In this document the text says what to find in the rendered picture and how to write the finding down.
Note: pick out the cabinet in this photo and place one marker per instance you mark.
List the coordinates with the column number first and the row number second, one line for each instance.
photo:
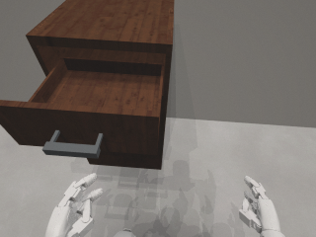
column 123, row 30

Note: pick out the handle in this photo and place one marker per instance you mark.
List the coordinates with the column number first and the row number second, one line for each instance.
column 72, row 149

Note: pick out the drawer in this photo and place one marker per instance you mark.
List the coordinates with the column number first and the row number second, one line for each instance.
column 82, row 97

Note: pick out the robot left hand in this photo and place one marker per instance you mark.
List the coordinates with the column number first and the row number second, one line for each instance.
column 65, row 215

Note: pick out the robot right hand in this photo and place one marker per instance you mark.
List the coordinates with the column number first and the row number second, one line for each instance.
column 264, row 214

